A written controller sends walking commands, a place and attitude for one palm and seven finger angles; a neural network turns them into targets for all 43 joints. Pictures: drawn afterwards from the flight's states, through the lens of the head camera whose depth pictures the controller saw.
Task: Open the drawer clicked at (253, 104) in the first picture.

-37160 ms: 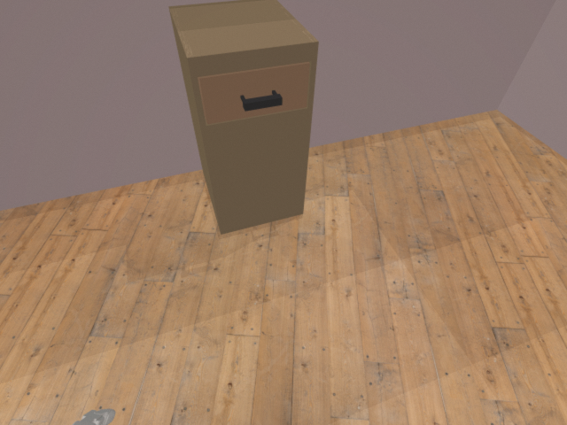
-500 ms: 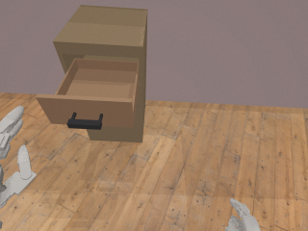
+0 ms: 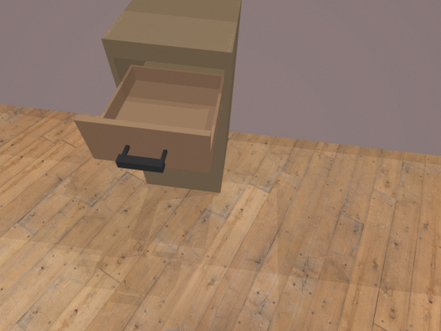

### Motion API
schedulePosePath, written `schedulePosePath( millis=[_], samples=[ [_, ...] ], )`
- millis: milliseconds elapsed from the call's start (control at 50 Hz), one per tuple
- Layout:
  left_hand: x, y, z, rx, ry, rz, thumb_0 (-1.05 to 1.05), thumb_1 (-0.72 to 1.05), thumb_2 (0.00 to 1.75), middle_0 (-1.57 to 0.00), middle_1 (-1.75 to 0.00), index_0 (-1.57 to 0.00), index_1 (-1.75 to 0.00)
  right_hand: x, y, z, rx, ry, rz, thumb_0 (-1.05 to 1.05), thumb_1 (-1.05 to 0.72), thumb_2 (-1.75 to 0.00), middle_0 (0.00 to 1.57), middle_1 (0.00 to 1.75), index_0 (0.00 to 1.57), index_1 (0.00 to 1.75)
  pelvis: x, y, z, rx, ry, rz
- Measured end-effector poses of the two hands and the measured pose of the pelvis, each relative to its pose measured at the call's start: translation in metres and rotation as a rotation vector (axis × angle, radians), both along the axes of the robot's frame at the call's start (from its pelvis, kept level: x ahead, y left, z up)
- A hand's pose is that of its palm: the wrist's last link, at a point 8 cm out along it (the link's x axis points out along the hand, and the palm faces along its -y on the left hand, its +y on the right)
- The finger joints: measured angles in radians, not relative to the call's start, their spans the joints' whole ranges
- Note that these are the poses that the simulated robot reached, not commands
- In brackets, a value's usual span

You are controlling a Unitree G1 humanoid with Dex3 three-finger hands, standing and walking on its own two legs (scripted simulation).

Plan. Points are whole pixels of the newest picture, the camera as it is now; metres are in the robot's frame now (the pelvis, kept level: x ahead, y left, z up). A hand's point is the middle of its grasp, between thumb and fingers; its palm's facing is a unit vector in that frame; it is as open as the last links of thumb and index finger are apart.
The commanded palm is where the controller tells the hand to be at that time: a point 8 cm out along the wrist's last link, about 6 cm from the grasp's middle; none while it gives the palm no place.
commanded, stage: let the arm hang, fingers relaxed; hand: left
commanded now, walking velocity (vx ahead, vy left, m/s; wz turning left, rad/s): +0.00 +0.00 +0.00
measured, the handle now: (143, 157) +0.53 +0.25 -0.11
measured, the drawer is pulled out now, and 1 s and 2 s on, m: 0.29 0.29 0.29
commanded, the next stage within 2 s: look to check the result in 0.66 s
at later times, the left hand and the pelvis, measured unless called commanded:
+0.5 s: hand out of the picture +0.00 +0.16 -0.17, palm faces +0.00 -0.98 -0.17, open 7.3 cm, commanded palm none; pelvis +0.01 +0.00 +0.00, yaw -1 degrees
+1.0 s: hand out of the picture -0.01 +0.15 -0.17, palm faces +0.03 -0.99 -0.17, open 7.4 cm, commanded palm none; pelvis +0.02 -0.01 +0.00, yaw -1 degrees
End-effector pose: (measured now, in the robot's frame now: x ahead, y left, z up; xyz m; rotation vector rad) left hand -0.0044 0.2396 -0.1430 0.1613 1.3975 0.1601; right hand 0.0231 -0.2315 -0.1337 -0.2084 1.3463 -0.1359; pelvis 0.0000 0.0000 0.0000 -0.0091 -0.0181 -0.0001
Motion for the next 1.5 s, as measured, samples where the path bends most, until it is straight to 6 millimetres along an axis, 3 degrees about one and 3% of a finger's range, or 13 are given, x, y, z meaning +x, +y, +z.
schedulePosePath(
  millis=[80,160,460,660,940,1500],
  samples=[
    [-0.023,0.007,0.005,0.022,0.076,0.017,-0.01,0.94,0.89,-0.21,-0.3,-0.21,-0.3,-0.021,0.0,-0.002,-0.001,0.061,-0.028,0.01,-0.92,-0.9,0.2,0.29,0.2,0.3,0.002,0.003,0.003,0.001,-0.005,-0.002],
    [-0.029,0.007,0.008,0.03,0.102,0.018,0.0,0.92,0.89,-0.2,-0.3,-0.2,-0.3,-0.03,0.005,-0.006,0.013,0.078,-0.048,0.01,-0.91,-0.9,0.2,0.29,0.2,0.3,0.004,0.005,0.004,0.004,-0.012,-0.006],
    [0.005,-0.025,0.002,-0.031,0.013,-0.011,0.0,0.9,0.89,-0.2,-0.3,-0.2,-0.3,-0.039,0.031,-0.013,0.084,0.074,-0.09,0.01,-0.91,-0.9,0.2,0.29,0.2,0.3,0.005,0.003,0.005,0.013,-0.02,-0.018],
    [0.0,-0.033,0.0,-0.04,0.04,0.005,0.0,0.91,0.89,-0.2,-0.3,-0.2,-0.3,-0.049,0.029,-0.012,0.077,0.11,-0.115,0.0,-0.91,-0.9,0.2,0.29,0.2,0.3,0.01,-0.002,0.004,0.012,-0.014,-0.018],
    [-0.008,-0.041,0.001,-0.038,0.072,0.025,0.0,0.91,0.89,-0.2,-0.3,-0.2,-0.3,-0.036,0.023,-0.012,0.076,0.095,-0.112,0.0,-0.91,-0.9,0.2,0.29,0.2,0.3,0.016,-0.008,0.005,0.012,-0.013,-0.018],
    [0.011,-0.046,0.001,-0.032,0.043,0.015,0.0,0.9,0.89,-0.2,-0.3,-0.2,-0.3,-0.024,0.015,-0.012,0.073,0.086,-0.114,0.0,-0.91,-0.9,0.2,0.29,0.2,0.3,0.024,-0.015,0.005,0.014,-0.012,-0.023]
  ],
)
